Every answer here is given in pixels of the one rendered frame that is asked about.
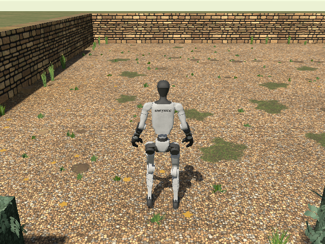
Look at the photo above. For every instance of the robot right hand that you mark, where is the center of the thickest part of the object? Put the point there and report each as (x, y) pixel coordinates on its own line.
(188, 140)

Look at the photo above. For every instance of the left robot shin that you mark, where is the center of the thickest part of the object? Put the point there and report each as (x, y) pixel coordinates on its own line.
(149, 182)

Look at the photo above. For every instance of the robot shin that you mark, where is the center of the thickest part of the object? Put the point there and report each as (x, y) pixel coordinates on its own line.
(175, 185)
(149, 182)

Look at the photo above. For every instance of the right robot shin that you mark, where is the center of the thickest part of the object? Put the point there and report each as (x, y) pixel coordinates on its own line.
(175, 185)

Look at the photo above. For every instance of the robot left hand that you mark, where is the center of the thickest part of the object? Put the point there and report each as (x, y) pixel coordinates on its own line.
(136, 140)

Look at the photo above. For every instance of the robot left upper arm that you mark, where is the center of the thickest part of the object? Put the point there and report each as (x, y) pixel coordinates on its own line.
(144, 115)

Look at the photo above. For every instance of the robot right upper arm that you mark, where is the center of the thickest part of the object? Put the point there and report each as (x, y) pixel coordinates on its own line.
(181, 115)

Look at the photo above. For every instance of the robot right forearm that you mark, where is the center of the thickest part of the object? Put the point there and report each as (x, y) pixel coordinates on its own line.
(188, 132)

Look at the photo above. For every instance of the robot left forearm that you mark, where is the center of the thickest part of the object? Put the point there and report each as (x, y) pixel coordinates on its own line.
(137, 132)

